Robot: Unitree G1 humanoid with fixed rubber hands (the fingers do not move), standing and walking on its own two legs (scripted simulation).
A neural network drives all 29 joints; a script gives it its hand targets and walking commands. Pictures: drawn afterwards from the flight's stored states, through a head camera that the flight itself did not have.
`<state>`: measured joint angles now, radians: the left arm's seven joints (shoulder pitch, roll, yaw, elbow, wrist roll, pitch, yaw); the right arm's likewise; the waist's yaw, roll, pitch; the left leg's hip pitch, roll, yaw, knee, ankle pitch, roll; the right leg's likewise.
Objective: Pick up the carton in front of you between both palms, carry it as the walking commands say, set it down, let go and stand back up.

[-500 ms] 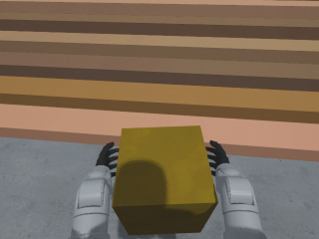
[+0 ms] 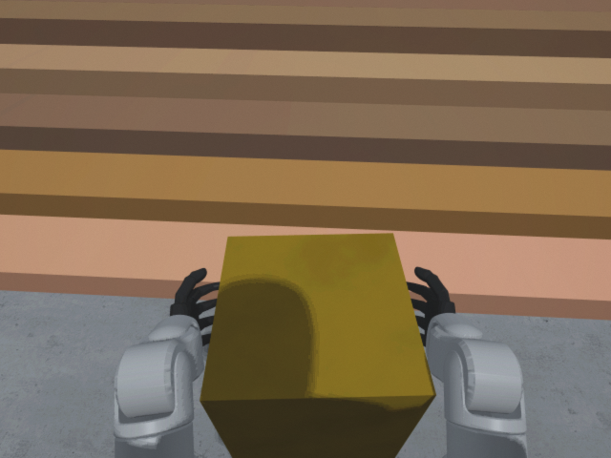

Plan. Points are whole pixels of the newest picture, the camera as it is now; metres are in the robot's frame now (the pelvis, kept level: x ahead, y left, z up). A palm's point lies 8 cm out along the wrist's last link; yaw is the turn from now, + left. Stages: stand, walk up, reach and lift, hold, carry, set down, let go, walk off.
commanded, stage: carry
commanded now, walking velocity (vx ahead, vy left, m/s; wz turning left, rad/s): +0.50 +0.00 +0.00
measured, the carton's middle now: (312, 354) +0.26 +0.00 +0.01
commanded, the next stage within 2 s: none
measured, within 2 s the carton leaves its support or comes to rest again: neither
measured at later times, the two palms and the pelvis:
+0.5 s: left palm (242, 128) +0.61 +0.11 +0.14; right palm (410, 122) +0.64 -0.19 +0.14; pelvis +0.30 -0.06 +0.00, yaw +2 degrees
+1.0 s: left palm (253, 50) +1.03 +0.13 +0.11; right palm (370, 52) +1.01 -0.17 +0.12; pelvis +0.62 -0.01 -0.01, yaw +1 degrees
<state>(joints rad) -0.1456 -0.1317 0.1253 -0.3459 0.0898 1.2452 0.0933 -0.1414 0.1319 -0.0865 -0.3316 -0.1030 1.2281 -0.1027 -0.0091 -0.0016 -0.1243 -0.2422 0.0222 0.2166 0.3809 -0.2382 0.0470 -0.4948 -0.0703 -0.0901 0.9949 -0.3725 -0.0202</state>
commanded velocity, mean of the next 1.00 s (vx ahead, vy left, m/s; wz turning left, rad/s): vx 0.50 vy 0.00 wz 0.00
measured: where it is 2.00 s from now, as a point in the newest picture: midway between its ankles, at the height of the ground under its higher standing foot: (316, 174)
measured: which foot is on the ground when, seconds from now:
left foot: down 0.00-0.24, up 0.26-0.68, down 0.70-1.00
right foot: up 0.00-0.22, down 0.24-0.70, up 0.72-1.00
